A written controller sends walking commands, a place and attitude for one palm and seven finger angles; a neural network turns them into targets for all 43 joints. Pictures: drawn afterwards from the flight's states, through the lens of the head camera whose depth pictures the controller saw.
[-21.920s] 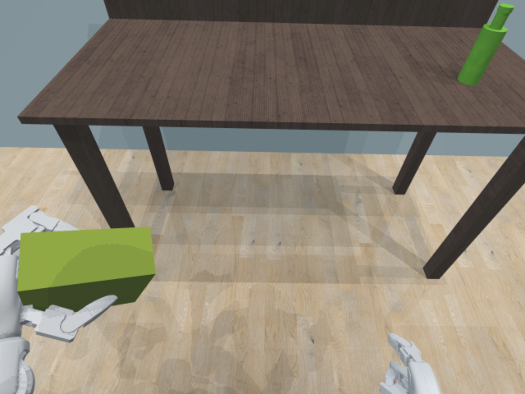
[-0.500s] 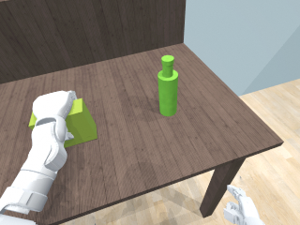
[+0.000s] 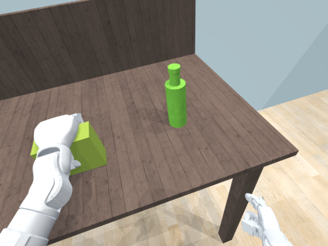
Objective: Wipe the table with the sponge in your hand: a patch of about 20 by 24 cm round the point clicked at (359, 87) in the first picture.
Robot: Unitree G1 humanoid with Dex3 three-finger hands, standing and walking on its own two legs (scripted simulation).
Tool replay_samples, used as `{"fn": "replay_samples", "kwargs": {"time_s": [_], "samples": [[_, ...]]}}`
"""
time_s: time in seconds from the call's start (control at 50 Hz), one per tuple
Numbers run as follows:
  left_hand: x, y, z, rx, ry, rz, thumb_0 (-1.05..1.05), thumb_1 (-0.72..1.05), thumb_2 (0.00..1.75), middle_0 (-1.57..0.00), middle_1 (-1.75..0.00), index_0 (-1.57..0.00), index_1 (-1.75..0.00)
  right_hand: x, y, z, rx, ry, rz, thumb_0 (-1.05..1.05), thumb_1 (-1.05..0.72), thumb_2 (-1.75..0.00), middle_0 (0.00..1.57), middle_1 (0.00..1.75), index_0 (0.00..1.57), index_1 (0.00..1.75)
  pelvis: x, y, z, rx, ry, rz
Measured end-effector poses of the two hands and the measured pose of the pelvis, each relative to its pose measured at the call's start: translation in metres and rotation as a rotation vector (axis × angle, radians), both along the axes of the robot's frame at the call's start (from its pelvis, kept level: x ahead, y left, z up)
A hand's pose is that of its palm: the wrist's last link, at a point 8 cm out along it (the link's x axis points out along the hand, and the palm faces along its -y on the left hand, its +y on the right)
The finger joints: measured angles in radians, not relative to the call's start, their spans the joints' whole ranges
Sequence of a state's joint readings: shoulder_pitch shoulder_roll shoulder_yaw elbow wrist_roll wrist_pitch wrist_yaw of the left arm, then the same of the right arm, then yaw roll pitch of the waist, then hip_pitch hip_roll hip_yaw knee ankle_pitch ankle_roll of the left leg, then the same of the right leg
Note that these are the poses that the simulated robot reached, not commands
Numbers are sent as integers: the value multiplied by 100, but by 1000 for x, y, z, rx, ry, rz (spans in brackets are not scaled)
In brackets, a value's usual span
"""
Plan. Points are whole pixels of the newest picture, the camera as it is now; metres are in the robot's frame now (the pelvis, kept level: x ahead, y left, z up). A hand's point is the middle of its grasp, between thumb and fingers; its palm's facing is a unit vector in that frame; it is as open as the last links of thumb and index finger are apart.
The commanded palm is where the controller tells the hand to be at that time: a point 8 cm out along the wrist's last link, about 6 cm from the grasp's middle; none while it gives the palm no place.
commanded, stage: wipe back along the middle lane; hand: left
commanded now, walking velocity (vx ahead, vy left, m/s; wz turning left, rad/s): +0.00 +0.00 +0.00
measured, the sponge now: (76, 155) +0.30 +0.28 +0.08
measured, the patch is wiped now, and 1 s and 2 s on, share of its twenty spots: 0.65 0.70 0.70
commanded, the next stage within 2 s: slide across to the third lane in 0.68 s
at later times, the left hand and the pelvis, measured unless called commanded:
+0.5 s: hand (67, 157) +0.26 +0.26 +0.13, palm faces +0.13 -0.07 -0.99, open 9.9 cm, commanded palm +0.21 +0.24 +0.16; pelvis +0.00 +0.00 +0.00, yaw -1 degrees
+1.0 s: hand (66, 171) +0.22 +0.24 +0.13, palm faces +0.20 -0.14 -0.97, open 9.9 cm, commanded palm +0.18 +0.21 +0.18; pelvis -0.01 +0.00 +0.00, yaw +0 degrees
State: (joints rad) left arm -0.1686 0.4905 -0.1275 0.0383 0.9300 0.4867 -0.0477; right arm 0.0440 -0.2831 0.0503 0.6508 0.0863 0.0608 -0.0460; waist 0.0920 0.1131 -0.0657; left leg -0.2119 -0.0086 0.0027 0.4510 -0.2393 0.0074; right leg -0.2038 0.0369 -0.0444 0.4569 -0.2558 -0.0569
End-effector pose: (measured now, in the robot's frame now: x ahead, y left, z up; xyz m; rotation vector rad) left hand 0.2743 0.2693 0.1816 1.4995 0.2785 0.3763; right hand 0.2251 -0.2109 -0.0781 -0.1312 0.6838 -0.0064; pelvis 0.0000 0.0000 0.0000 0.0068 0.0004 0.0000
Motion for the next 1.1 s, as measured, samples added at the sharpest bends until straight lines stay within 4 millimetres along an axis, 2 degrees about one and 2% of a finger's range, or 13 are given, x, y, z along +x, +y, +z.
{"fn": "replay_samples", "kwargs": {"time_s": [0.2,0.32,0.48,0.86,1.02,1.1], "samples": [[-16,-5,0,-13,-23,-12,2,-47,105,-74,-136,-73,-137,2,-3,2,1,-21,-3,2,-91,-90,20,30,19,30,1,0,-1,0,-3,-7],[-30,-8,2,-33,-51,-10,2,-47,105,-74,-136,-73,-137,3,0,1,4,-16,4,2,-91,-90,20,30,19,30,1,2,-2,0,-8,-10],[-40,-14,1,-35,-58,-9,2,-47,105,-73,-137,-73,-137,3,5,0,15,-15,2,2,-91,-90,20,30,17,29,-1,4,-2,1,-11,-10],[-86,-28,5,-109,-144,-50,2,-47,105,-72,-137,-73,-137,-1,9,1,30,-17,11,2,-91,-90,20,30,14,27,-5,6,-4,-3,-32,-19],[-82,-31,3,-108,-136,-41,1,-47,105,-73,-137,-73,-137,-4,12,1,9,-25,24,2,-91,-90,20,30,13,27,-13,4,-3,-1,-47,-4],[-77,-40,6,-108,-137,-66,0,-47,105,-73,-137,-73,-136,-6,13,1,17,-30,31,2,-91,-90,20,30,12,26,-16,2,-2,1,-54,0]]}}
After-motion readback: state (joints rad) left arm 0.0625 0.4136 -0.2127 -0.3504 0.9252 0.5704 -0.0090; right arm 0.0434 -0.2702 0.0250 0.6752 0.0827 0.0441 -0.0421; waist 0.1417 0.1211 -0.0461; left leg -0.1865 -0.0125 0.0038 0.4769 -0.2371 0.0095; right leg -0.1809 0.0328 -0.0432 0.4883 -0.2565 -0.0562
